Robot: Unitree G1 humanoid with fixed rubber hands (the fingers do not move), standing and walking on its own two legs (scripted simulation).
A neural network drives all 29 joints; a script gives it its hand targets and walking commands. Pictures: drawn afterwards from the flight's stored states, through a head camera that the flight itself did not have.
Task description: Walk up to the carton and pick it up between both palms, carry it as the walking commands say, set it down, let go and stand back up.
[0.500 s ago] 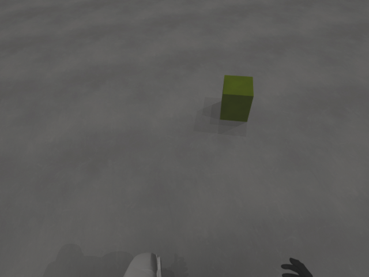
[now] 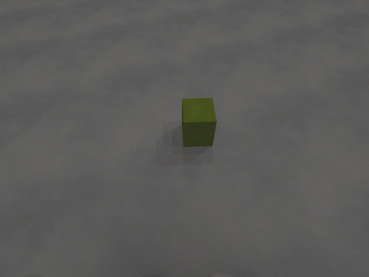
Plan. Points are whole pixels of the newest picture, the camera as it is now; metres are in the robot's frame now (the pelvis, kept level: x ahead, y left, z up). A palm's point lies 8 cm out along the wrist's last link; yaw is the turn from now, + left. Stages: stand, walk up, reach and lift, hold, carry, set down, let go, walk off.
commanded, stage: walk up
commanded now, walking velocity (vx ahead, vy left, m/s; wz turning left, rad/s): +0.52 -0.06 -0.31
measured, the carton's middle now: (197, 123) +1.07 -0.08 -0.64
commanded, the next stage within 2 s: none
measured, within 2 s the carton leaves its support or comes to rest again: neither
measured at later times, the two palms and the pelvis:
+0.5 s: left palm (119, 258) +0.17 +0.15 -0.08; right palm (308, 200) +0.33 -0.34 -0.14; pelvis +0.24 -0.11 +0.02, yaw -1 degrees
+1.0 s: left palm (123, 179) +0.38 +0.19 -0.13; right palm (263, 128) +0.61 -0.28 -0.15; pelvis +0.48 -0.04 -0.01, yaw -2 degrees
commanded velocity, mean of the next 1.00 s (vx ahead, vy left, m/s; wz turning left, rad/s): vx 0.50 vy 0.11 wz -0.04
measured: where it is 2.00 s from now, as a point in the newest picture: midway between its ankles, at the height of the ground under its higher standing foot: (194, 177)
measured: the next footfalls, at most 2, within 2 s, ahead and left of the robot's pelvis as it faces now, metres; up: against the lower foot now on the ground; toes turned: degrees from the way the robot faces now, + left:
right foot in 0.22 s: +0.28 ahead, -0.16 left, +0.00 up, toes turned -12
left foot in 0.98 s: +0.63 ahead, +0.06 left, +0.00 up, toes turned +9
